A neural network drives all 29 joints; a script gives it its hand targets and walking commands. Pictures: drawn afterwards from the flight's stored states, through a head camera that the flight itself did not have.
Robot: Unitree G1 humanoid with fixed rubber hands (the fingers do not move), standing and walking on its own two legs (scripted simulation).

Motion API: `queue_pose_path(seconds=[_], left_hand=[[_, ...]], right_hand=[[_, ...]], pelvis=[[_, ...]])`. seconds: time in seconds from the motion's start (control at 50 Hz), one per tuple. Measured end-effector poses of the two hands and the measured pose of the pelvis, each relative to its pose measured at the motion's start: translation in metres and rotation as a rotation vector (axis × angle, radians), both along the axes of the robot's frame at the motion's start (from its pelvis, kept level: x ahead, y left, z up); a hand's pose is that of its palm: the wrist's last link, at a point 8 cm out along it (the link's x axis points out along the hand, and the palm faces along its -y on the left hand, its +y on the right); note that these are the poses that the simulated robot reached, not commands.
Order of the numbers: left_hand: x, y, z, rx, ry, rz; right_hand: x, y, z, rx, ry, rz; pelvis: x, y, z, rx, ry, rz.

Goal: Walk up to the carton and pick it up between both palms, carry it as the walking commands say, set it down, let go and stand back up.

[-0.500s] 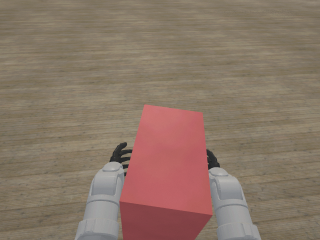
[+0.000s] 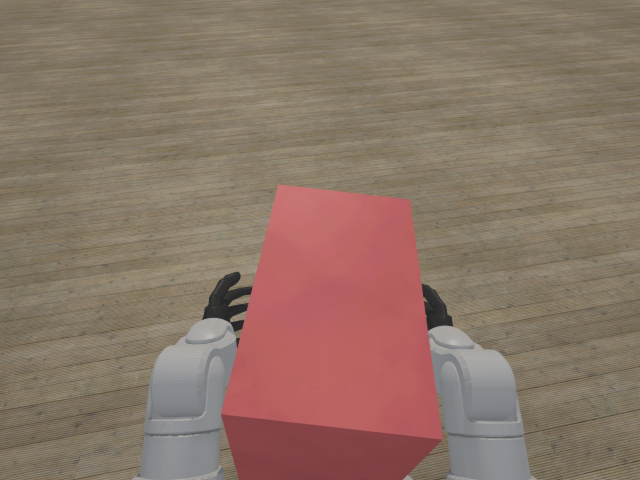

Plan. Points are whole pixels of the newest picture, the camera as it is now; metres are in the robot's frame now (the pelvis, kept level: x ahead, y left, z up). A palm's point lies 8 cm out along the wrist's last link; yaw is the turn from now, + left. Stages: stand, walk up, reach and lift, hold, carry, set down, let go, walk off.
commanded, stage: carry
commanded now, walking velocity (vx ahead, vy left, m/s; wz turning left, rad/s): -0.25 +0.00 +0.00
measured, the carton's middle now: (325, 351) +0.28 +0.00 +0.04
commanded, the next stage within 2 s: none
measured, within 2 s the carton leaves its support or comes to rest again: neither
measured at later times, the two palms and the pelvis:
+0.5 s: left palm out of the picture +0.10 +0.10 +0.13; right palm out of the picture +0.07 -0.15 +0.12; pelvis -0.17 +0.00 +0.03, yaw -5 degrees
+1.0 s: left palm out of the picture -0.12 +0.11 +0.11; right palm out of the picture -0.14 -0.15 +0.10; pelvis -0.40 +0.00 +0.02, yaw -6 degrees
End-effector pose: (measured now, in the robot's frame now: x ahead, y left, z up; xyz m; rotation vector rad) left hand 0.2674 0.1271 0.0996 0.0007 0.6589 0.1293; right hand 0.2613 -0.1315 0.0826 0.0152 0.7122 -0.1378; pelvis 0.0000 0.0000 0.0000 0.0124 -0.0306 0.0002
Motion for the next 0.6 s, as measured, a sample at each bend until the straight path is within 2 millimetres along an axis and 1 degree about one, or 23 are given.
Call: queue_pose_path(seconds=[0.04, 0.08, 0.16, 0.2, 0.24, 0.32, 0.38, 0.44, 0.48, 0.54, 0.6], left_hand=[[-0.015, -0.002, -0.005, -0.001, 0.029, -0.008], [-0.03, -0.001, -0.009, -0.016, 0.059, -0.016], [-0.061, 0.004, -0.011, -0.072, 0.073, -0.02], [-0.077, 0.005, -0.004, -0.066, 0.065, -0.031], [-0.089, 0.006, 0.007, -0.052, 0.047, -0.038], [-0.106, 0.004, 0.025, -0.055, 0.008, -0.046], [-0.121, -0.001, 0.034, -0.057, -0.013, -0.051], [-0.14, -0.011, 0.036, -0.046, -0.026, -0.06], [-0.155, -0.02, 0.034, -0.023, -0.018, -0.076], [-0.182, -0.029, 0.028, -0.01, 0.021, -0.098], [-0.21, -0.033, 0.019, -0.009, 0.043, -0.112]], right_hand=[[-0.016, -0.002, -0.003, 0.0, 0.027, -0.007], [-0.034, -0.002, -0.002, -0.014, 0.057, -0.015], [-0.066, 0.003, 0.01, -0.065, 0.071, -0.022], [-0.081, 0.005, 0.019, -0.057, 0.061, -0.035], [-0.095, 0.006, 0.027, -0.041, 0.044, -0.046], [-0.118, 0.004, 0.041, -0.038, 0.005, -0.058], [-0.136, -0.001, 0.047, -0.037, -0.016, -0.065], [-0.158, -0.011, 0.046, -0.024, -0.03, -0.076], [-0.176, -0.019, 0.039, -0.001, -0.023, -0.094], [-0.21, -0.027, 0.03, 0.001, 0.018, -0.105], [-0.238, -0.031, 0.024, -0.004, 0.04, -0.112]], pelvis=[[-0.012, 0.0, 0.002, -0.005, 0.002, 0.013], [-0.024, 0.001, 0.007, -0.011, 0.01, 0.015], [-0.052, 0.005, 0.016, 0.0, 0.017, 0.01], [-0.066, 0.009, 0.022, -0.023, 0.018, -0.018], [-0.079, 0.011, 0.027, -0.044, 0.017, -0.037], [-0.104, 0.012, 0.034, -0.07, 0.039, -0.053], [-0.124, 0.009, 0.034, -0.074, 0.055, -0.068], [-0.146, 0.003, 0.031, -0.064, 0.072, -0.082], [-0.164, 0.0, 0.029, -0.078, 0.071, -0.089], [-0.188, -0.005, 0.031, -0.065, 0.057, -0.071], [-0.211, -0.006, 0.029, -0.046, 0.051, -0.056]])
